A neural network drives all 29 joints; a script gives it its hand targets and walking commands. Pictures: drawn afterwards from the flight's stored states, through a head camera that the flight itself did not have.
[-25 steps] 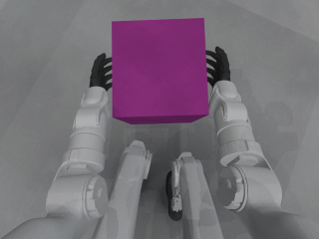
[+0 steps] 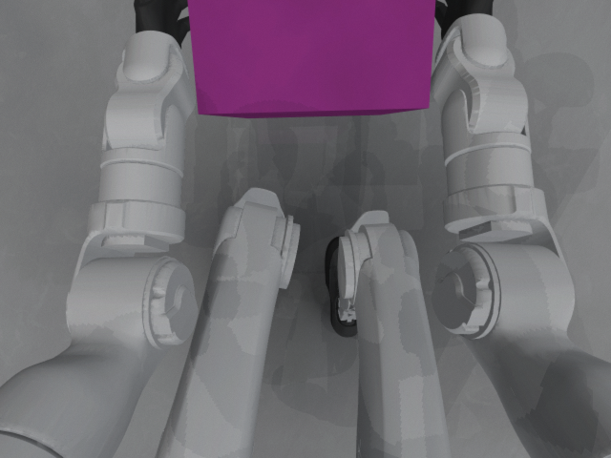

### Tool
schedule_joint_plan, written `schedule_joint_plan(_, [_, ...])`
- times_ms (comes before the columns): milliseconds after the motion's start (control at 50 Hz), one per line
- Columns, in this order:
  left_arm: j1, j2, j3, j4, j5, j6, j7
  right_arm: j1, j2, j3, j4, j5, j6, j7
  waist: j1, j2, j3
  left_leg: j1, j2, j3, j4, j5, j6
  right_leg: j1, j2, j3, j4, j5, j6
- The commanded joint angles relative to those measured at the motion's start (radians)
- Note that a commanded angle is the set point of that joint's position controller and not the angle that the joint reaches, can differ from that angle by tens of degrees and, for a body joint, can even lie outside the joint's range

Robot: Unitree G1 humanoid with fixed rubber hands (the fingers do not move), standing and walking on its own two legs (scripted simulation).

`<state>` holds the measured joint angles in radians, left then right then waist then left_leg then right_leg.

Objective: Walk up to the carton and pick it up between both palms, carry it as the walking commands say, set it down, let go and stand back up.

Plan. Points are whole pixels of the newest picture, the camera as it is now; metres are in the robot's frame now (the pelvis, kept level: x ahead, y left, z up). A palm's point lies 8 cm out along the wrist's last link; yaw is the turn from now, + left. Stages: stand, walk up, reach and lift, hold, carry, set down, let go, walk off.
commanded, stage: set down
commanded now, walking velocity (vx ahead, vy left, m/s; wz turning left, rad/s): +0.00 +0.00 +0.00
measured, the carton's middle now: (311, 16) +0.54 +0.06 -0.19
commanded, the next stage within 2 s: none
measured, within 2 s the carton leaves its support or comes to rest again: rests again in 1.44 s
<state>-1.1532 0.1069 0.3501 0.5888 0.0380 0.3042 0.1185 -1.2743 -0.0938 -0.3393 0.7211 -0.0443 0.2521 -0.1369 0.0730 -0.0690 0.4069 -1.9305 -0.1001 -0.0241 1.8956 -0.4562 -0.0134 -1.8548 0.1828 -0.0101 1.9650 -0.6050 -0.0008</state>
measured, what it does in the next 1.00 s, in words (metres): lowers itself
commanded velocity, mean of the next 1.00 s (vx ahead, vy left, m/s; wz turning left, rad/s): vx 0.00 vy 0.00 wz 0.00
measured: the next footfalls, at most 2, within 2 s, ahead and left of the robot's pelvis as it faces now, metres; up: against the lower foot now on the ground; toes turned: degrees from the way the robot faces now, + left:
none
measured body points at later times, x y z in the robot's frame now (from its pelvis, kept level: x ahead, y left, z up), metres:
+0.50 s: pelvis -0.01 +0.00 -0.06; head +0.35 +0.05 +0.19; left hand +0.52 +0.21 -0.22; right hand +0.57 -0.08 -0.20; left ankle +0.15 +0.11 -0.42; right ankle +0.11 -0.10 -0.42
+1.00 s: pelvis +0.00 +0.00 -0.09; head +0.36 +0.02 +0.17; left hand +0.53 +0.21 -0.26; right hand +0.58 -0.08 -0.24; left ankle +0.15 +0.11 -0.42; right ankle +0.11 -0.09 -0.42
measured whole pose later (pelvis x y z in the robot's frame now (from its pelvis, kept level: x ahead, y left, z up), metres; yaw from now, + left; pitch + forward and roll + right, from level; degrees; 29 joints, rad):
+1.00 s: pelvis +0.00 +0.00 -0.09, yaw -1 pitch +27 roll +2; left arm -1.36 0.26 0.27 0.88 -0.08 0.25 0.12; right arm -1.50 -0.19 -0.21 0.96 0.05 0.24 -0.22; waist 0.09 -0.07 0.52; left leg -2.14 -0.05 0.03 2.16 -0.50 -0.01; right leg -2.10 0.21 -0.02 2.26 -0.63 0.00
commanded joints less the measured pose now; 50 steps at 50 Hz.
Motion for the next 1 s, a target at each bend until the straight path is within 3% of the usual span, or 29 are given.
schedule_joint_plan(0, [-0.814, -0.823, -0.589, -0.239, -0.163, -0.031, -0.192, -0.625, 0.963, 0.586, -0.128, 0.134, 0.021, 0.169, 0.051, 0.049, -2.225, 0.953, -0.034, 0.038, -0.105, 0.282, -0.023, 0.512, 0.017, -0.006, -0.159, 0.228, -0.010])
schedule_joint_plan(20, [-0.845, -0.796, -0.604, -0.264, -0.178, -0.021, -0.185, -0.649, 0.945, 0.599, -0.144, 0.143, 0.034, 0.163, 0.046, 0.049, -2.310, 0.991, -0.037, 0.033, -0.100, 0.273, -0.026, 0.564, 0.010, -0.006, -0.147, 0.238, -0.010])
schedule_joint_plan(40, [-0.805, -0.808, -0.617, -0.291, -0.180, -0.010, -0.181, -0.628, 0.946, 0.638, -0.193, 0.174, 0.039, 0.156, 0.053, 0.080, -2.349, 1.055, -0.028, 0.052, -0.055, 0.441, -0.029, 0.602, 0.006, -0.006, -0.134, 0.354, -0.005])
schedule_joint_plan(60, [-0.824, -0.806, -0.648, -0.337, -0.202, -0.008, -0.178, -0.634, 0.942, 0.667, -0.247, 0.192, 0.038, 0.148, 0.040, 0.088, -2.348, 1.075, -0.024, 0.039, -0.035, 0.504, -0.021, 0.608, 0.013, -0.005, -0.122, 0.408, -0.008])
schedule_joint_plan(100, [-0.910, -0.781, -0.648, -0.358, -0.211, 0.005, -0.170, -0.736, 0.897, 0.670, -0.305, 0.212, 0.044, 0.148, 0.060, 0.103, -2.288, 1.060, -0.025, 0.042, -0.039, 0.433, -0.016, 0.555, 0.023, -0.004, -0.111, 0.332, -0.011])
schedule_joint_plan(120, [-0.918, -0.765, -0.634, -0.339, -0.209, 0.007, -0.167, -0.759, 0.903, 0.661, -0.269, 0.211, 0.053, 0.145, 0.067, 0.081, -2.219, 0.996, -0.025, 0.048, -0.050, 0.378, -0.014, 0.533, 0.019, -0.006, -0.116, 0.290, -0.004])
schedule_joint_plan(180, [-0.940, -0.766, -0.598, -0.273, -0.206, 0.006, -0.176, -0.786, 0.912, 0.625, -0.218, 0.194, 0.059, 0.137, 0.047, 0.039, -2.122, 0.858, -0.021, 0.059, -0.048, 0.285, -0.002, 0.517, 0.009, -0.002, -0.114, 0.241, 0.000])
schedule_joint_plan(280, [-0.962, -0.792, -0.527, -0.093, -0.165, -0.016, -0.210, -0.766, 0.937, 0.512, 0.005, 0.139, 0.046, 0.172, 0.041, 0.037, -1.881, 0.704, -0.006, 0.058, -0.034, 0.161, 0.005, 0.355, 0.001, -0.004, -0.093, 0.143, -0.005])
schedule_joint_plan(360, [-0.988, -0.806, -0.495, -0.035, -0.149, -0.030, -0.235, -0.753, 0.936, 0.434, 0.105, 0.102, 0.034, 0.206, 0.019, 0.052, -1.806, 0.693, -0.001, 0.043, -0.004, 0.153, 0.006, 0.260, 0.000, -0.014, -0.064, 0.125, -0.015])
schedule_joint_plan(500, [-1.021, -0.823, -0.517, -0.054, -0.171, -0.045, -0.241, -0.800, 0.946, 0.450, 0.077, 0.137, 0.019, 0.235, 0.032, 0.070, -1.848, 0.765, 0.001, 0.030, 0.055, 0.256, 0.007, 0.201, 0.003, -0.026, -0.001, 0.172, -0.025])
schedule_joint_plan(560, [-1.028, -0.801, -0.513, -0.062, -0.190, -0.061, -0.238, -0.825, 0.935, 0.489, 0.054, 0.159, 0.005, 0.231, 0.062, 0.040, -1.801, 0.718, -0.003, 0.028, 0.075, 0.296, 0.011, 0.198, 0.004, -0.018, 0.027, 0.190, -0.020])
schedule_joint_plan(640, [-1.018, -0.787, -0.517, -0.053, -0.230, -0.088, -0.237, -0.849, 0.939, 0.541, -0.003, 0.190, -0.021, 0.212, 0.069, -0.018, -1.820, 0.682, -0.008, 0.032, 0.116, 0.376, 0.013, 0.262, 0.007, -0.013, 0.054, 0.273, -0.014])
schedule_joint_plan(700, [-0.976, -0.780, -0.519, -0.022, -0.234, -0.093, -0.239, -0.842, 0.945, 0.571, -0.030, 0.209, -0.030, 0.199, 0.090, -0.030, -1.827, 0.665, -0.008, 0.039, 0.127, 0.411, 0.014, 0.299, 0.009, -0.005, 0.063, 0.320, -0.008])
schedule_joint_plan(880, [-0.978, -0.723, -0.468, 0.008, -0.218, -0.105, -0.262, -0.809, 0.960, 0.555, 0.048, 0.206, -0.032, 0.188, 0.128, -0.052, -1.707, 0.512, 0.004, 0.067, 0.145, 0.348, 0.017, 0.312, 0.005, 0.022, 0.064, 0.324, -0.002])
schedule_joint_plan(980, [-1.011, -0.700, -0.442, 0.029, -0.216, -0.110, -0.276, -0.823, 0.943, 0.522, 0.084, 0.193, -0.038, 0.187, 0.124, -0.050, -1.643, 0.462, 0.010, 0.075, 0.148, 0.313, 0.018, 0.295, 0.002, 0.028, 0.057, 0.304, -0.006])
